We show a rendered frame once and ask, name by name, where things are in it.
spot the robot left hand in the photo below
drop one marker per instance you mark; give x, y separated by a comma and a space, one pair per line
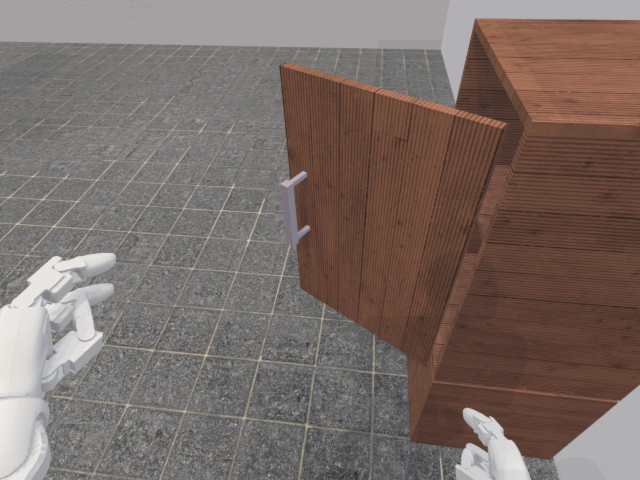
46, 306

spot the cupboard door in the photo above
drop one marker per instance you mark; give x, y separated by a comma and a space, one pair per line
393, 191

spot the robot left forearm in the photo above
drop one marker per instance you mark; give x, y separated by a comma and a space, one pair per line
24, 448

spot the handle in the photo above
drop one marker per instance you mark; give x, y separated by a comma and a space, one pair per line
289, 210

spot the robot right hand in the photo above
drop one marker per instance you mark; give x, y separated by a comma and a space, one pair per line
503, 460

